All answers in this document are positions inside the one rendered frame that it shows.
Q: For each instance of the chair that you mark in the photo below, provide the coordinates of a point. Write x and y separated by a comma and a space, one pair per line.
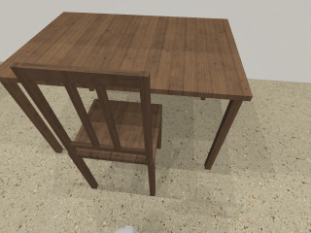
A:
112, 130

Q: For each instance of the table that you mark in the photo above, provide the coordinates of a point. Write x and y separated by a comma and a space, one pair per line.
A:
186, 56

